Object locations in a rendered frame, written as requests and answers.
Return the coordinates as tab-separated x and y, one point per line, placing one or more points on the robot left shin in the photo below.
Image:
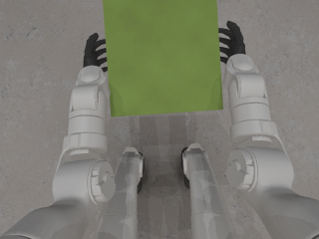
130	149

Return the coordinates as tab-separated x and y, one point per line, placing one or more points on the robot left upper arm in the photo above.
80	189

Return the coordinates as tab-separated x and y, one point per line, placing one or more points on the carton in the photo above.
163	56

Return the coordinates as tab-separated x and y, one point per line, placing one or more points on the robot right shin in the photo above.
194	145

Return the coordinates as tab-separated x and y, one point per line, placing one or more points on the right robot hand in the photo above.
235	42

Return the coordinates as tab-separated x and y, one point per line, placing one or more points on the robot shin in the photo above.
194	145
130	149

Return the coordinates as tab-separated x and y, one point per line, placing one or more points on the robot right forearm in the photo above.
249	105

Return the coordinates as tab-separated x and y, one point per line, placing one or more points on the robot left forearm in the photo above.
86	137

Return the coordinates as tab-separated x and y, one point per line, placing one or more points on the left robot hand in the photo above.
91	55

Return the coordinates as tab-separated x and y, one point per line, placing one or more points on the robot right upper arm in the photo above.
264	176

